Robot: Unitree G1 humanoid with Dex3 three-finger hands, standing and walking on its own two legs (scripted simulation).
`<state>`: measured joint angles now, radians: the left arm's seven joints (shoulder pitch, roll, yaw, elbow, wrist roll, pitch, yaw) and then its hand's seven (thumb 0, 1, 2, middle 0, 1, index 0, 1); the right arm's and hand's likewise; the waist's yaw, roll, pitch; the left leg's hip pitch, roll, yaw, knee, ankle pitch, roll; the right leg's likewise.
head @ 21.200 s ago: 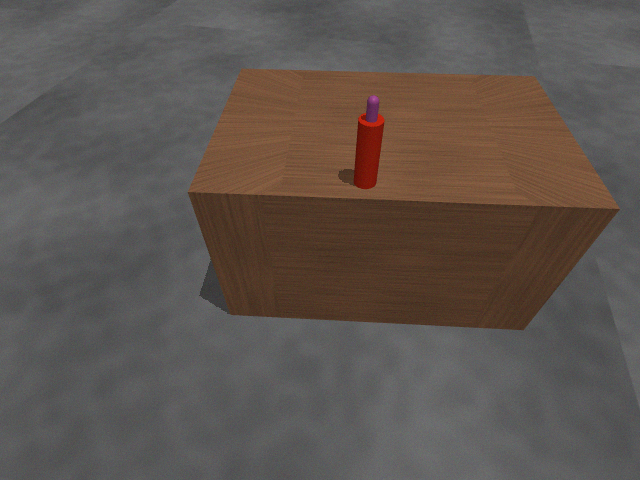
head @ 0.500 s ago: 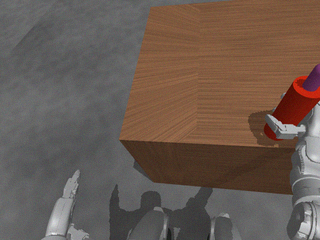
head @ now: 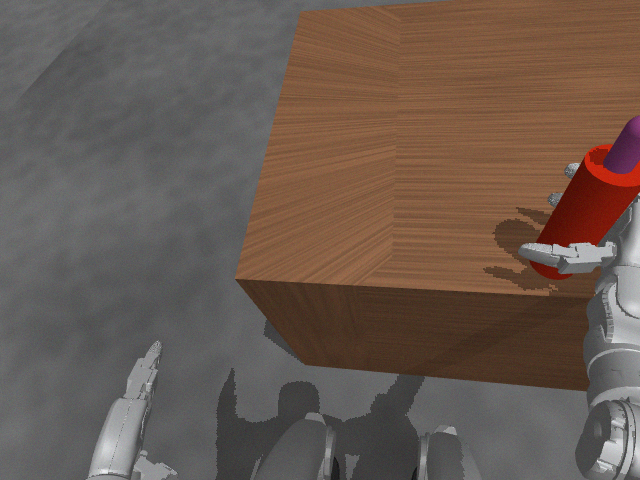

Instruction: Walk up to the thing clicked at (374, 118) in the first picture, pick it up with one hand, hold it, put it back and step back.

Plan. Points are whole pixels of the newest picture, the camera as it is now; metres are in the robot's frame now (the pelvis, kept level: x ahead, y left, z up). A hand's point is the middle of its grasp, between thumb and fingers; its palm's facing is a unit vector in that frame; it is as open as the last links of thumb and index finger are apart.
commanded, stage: open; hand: right
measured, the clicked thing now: (590, 205) +0.45 -0.23 +0.05
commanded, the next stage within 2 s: withdraw in 0.02 s
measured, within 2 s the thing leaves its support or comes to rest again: rests again in 0.02 s
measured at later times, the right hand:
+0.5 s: hand out of the picture +0.46 -0.28 +0.09, palm faces +0.31 +0.95 -0.04, open 15.4 cm
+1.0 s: hand out of the picture +0.42 -0.38 +0.12, palm faces +0.47 +0.81 -0.34, open 17.3 cm
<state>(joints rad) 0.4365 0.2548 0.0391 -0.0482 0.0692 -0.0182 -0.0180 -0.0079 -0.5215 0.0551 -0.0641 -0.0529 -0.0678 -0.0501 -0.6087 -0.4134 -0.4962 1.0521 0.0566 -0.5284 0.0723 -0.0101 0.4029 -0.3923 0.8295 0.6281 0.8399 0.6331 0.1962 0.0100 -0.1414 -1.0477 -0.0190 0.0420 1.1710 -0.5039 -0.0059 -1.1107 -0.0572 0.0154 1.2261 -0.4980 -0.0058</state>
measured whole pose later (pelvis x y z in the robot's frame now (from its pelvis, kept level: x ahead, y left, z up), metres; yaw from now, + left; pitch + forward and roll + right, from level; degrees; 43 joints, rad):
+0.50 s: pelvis +0.01 +0.00 +0.03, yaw -1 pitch +18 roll +3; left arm 0.43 0.27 0.04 0.05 0.04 0.01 0.01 -0.01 -0.50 0.04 -0.06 -0.05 -0.06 -0.04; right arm -0.60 -0.50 -0.54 0.94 0.07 -0.42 0.12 -0.01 0.39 -0.23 0.28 0.27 0.28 0.27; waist 0.16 0.01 -0.12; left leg -0.88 -0.02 0.04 1.05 -0.48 0.00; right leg -0.95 -0.06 0.02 1.11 -0.47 0.00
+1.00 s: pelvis +0.04 -0.01 +0.07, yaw +0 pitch +12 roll +2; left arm 0.40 0.29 0.01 0.23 -0.04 0.07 0.03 -0.01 -0.52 0.07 -0.06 -0.05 -0.06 -0.05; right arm -0.53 -0.64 -0.44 0.98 -0.02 -0.10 -0.04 -0.01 0.52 -0.05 0.07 0.06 0.06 0.06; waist 0.06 0.00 -0.09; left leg -0.59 0.00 0.01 0.76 -0.38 -0.02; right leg -0.65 -0.04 -0.03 0.82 -0.39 -0.02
